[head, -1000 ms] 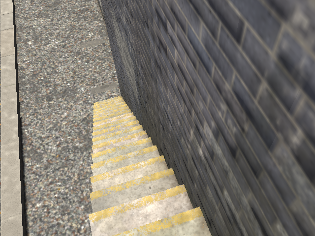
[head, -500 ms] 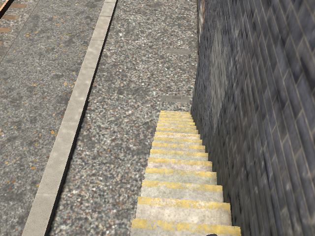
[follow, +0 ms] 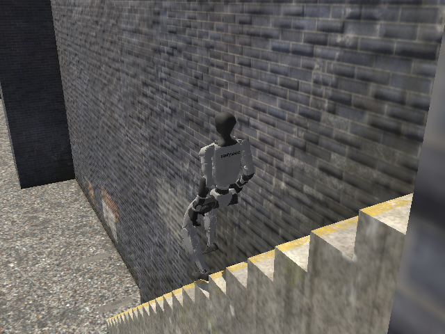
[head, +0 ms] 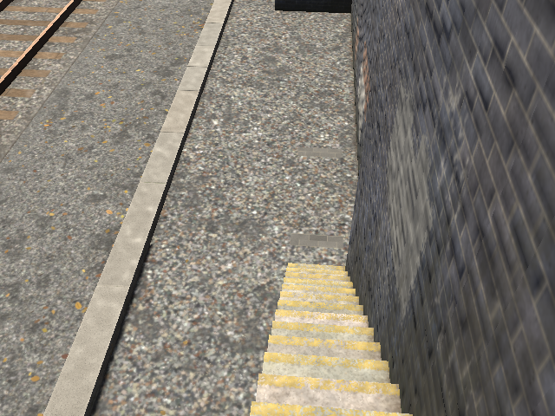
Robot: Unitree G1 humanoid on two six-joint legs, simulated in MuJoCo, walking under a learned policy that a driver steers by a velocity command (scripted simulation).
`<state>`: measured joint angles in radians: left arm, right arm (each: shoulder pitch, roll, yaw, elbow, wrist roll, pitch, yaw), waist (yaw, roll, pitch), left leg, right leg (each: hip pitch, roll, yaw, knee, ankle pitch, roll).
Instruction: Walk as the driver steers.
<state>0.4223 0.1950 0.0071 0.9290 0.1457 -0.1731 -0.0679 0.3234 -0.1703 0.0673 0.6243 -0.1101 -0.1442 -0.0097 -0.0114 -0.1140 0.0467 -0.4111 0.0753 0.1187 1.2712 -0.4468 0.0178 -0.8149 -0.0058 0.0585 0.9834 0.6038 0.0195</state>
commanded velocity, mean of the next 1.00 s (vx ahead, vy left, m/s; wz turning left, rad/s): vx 0.14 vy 0.00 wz -0.40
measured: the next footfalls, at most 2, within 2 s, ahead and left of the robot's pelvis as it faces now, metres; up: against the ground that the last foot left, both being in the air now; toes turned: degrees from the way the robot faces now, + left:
left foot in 0.04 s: +0.15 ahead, +0.20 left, -0.17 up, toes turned +18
right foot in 0.14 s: +0.28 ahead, -0.08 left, -0.35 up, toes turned +22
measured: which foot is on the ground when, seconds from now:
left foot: up 0.00-0.02, down 0.04-0.08, up 0.10-0.78, down 0.80-0.88, up 0.90-1.00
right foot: up 0.00-0.12, down 0.14-0.66, up 0.68-0.96, down 0.98-1.00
